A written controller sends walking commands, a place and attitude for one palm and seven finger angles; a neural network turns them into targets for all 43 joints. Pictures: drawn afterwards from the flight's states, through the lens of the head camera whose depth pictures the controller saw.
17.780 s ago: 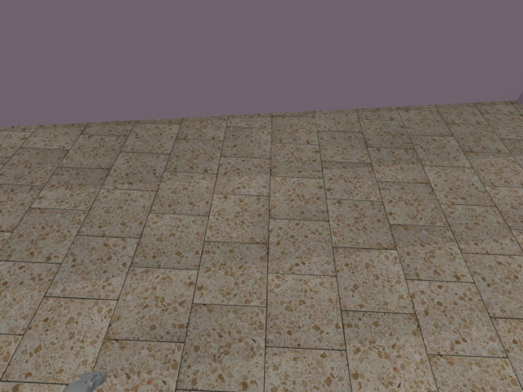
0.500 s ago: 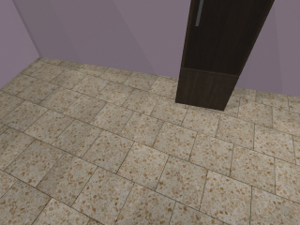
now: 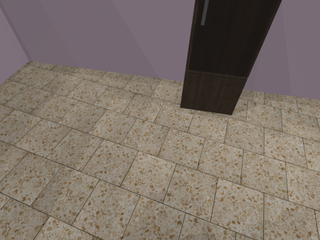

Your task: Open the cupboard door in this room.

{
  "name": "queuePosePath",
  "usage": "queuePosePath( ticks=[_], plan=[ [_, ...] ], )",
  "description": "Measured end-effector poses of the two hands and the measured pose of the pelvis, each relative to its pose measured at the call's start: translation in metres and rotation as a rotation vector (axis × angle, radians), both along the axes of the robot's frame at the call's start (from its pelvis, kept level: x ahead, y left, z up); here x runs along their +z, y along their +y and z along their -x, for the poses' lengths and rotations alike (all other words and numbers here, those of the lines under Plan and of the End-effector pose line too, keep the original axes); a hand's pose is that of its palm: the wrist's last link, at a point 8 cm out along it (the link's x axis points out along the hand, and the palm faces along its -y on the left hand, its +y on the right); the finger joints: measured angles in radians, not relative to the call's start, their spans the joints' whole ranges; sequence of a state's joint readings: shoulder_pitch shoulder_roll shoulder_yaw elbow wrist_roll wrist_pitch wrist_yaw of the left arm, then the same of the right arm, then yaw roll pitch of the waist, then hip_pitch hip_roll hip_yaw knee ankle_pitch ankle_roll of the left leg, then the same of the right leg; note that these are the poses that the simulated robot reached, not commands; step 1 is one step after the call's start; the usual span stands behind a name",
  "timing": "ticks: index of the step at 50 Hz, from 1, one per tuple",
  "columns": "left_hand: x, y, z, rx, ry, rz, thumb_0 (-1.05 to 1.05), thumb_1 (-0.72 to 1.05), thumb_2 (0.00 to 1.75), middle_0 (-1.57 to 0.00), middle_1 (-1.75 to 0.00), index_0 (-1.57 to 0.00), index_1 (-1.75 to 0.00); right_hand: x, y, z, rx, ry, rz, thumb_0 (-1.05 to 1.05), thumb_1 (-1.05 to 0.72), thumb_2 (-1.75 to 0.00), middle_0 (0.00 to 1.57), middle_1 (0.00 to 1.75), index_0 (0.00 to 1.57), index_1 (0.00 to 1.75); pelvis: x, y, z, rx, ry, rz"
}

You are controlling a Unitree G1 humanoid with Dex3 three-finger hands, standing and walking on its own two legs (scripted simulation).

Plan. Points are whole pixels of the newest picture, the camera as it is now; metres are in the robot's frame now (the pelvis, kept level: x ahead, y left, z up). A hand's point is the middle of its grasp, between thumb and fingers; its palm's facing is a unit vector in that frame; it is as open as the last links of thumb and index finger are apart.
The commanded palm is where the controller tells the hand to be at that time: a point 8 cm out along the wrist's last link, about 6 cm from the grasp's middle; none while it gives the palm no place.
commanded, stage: walk to a spot facing it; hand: left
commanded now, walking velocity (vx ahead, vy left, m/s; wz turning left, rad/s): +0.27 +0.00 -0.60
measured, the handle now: (205, 8) +1.28 -0.18 +0.09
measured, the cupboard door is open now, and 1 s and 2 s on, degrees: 0 0 0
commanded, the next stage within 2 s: turn to face it in 1.18 s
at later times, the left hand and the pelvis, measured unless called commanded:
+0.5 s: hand (129, 186) +0.31 +0.13 -0.16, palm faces -0.32 -0.93 -0.18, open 7.4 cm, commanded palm none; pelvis +0.13 -0.01 +0.00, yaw -17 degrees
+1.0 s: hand (150, 164) +0.39 +0.06 -0.14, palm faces -0.39 -0.87 -0.30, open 7.3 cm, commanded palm none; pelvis +0.30 -0.13 +0.01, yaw -31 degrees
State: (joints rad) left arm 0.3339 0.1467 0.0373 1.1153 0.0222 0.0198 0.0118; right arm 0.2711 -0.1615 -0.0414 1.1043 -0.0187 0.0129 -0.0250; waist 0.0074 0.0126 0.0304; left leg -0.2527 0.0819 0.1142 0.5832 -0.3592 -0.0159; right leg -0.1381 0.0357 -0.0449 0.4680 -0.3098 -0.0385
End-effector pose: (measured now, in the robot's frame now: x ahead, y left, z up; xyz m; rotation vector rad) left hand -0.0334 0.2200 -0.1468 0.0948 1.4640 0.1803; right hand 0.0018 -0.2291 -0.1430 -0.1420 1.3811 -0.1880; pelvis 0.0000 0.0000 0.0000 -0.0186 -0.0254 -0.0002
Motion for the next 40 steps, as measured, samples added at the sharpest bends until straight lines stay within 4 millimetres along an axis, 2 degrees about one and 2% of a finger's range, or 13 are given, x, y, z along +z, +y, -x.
queuePosePath(
  ticks=[4, 7, 10, 15, 18, 20, 24, 27, 30, 32, 36, 40],
  plan=[
    [-0.008, 0.016, -0.013, -0.014, 0.009, 0.018, 0.00, 0.91, 0.90, -0.20, -0.30, -0.20, -0.30, 0.004, 0.006, -0.007, -0.031, -0.013, 0.032, 0.00, -0.91, -0.90, 0.20, 0.30, 0.20, 0.30, -0.004, 0.014, -0.013, -0.032, 0.013, 0.006],
    [-0.011, 0.029, -0.035, -0.065, 0.028, 0.026, 0.00, 0.91, 0.90, -0.20, -0.30, -0.20, -0.29, 0.008, 0.012, -0.010, -0.076, -0.054, 0.058, 0.00, -0.91, -0.90, 0.20, 0.30, 0.20, 0.30, -0.006, 0.023, -0.024, -0.086, 0.018, -0.007],
    [-0.005, 0.040, -0.076, -0.137, 0.008, 0.019, 0.00, 0.91, 0.90, -0.20, -0.30, -0.20, -0.29, 0.013, 0.020, -0.001, -0.135, -0.051, 0.063, 0.00, -0.91, -0.90, 0.20, 0.30, 0.20, 0.30, -0.001, 0.029, -0.038, -0.130, 0.021, 0.001],
    [0.006, 0.044, -0.171, -0.236, -0.126, -0.003, 0.01, 0.91, 0.90, -0.20, -0.30, -0.19, -0.29, 0.019, 0.040, 0.020, -0.216, 0.039, 0.031, 0.00, -0.91, -0.90, 0.20, 0.30, 0.20, 0.30, 0.006, 0.027, -0.062, -0.182, 0.024, 0.007],
    [0.009, 0.032, -0.230, -0.293, -0.204, -0.004, 0.01, 0.91, 0.90, -0.20, -0.30, -0.19, -0.29, 0.020, 0.050, 0.031, -0.274, 0.099, 0.003, 0.00, -0.91, -0.90, 0.20, 0.30, 0.20, 0.30, 0.006, 0.020, -0.080, -0.218, 0.026, 0.004],
    [0.011, 0.016, -0.267, -0.334, -0.244, 0.003, 0.00, 0.91, 0.90, -0.20, -0.30, -0.19, -0.29, 0.019, 0.056, 0.034, -0.314, 0.135, -0.018, 0.00, -0.91, -0.90, 0.20, 0.30, 0.20, 0.30, 0.004, 0.013, -0.092, -0.241, 0.028, 0.001],
    [0.011, -0.030, -0.338, -0.426, -0.304, 0.032, 0.00, 0.92, 0.90, -0.20, -0.30, -0.19, -0.29, 0.014, 0.061, 0.033, -0.392, 0.199, -0.062, 0.00, -0.91, -0.90, 0.20, 0.30, 0.20, 0.30, -0.002, -0.005, -0.121, -0.281, 0.036, -0.008],
    [0.007, -0.072, -0.386, -0.496, -0.347, 0.055, 0.00, 0.92, 0.90, -0.20, -0.30, -0.19, -0.29, 0.005, 0.055, 0.025, -0.449, 0.239, -0.094, 0.00, -0.91, -0.90, 0.20, 0.30, 0.20, 0.30, -0.012, -0.024, -0.147, -0.314, 0.041, -0.014],
    [-0.002, -0.109, -0.422, -0.537, -0.396, 0.062, 0.00, 0.91, 0.90, -0.20, -0.30, -0.19, -0.29, -0.012, 0.034, 0.006, -0.491, 0.261, -0.121, 0.01, -0.91, -0.90, 0.21, 0.30, 0.20, 0.30, -0.027, -0.051, -0.175, -0.354, 0.030, -0.033],
    [-0.005, -0.124, -0.432, -0.547, -0.396, 0.055, 0.00, 0.91, 0.90, -0.20, -0.30, -0.19, -0.29, -0.021, 0.010, -0.019, -0.502, 0.232, -0.115, 0.01, -0.91, -0.90, 0.21, 0.30, 0.20, 0.30, -0.030, -0.065, -0.187, -0.387, 0.019, -0.040],
    [0.002, -0.131, -0.428, -0.546, -0.302, 0.019, 0.00, 0.91, 0.90, -0.20, -0.30, -0.20, -0.29, -0.020, -0.052, -0.098, -0.483, 0.041, -0.048, 0.01, -0.91, -0.90, 0.20, 0.30, 0.20, 0.30, -0.017, -0.084, -0.208, -0.421, -0.006, -0.045],
    [0.019, -0.122, -0.429, -0.547, -0.237, -0.051, -0.01, 0.93, 0.90, -0.21, -0.30, -0.20, -0.30, -0.006, -0.108, -0.178, -0.440, -0.158, 0.014, 0.01, -0.91, -0.90, 0.20, 0.30, 0.20, 0.30, -0.004, -0.098, -0.231, -0.466, 0.002, -0.061]
  ],
)
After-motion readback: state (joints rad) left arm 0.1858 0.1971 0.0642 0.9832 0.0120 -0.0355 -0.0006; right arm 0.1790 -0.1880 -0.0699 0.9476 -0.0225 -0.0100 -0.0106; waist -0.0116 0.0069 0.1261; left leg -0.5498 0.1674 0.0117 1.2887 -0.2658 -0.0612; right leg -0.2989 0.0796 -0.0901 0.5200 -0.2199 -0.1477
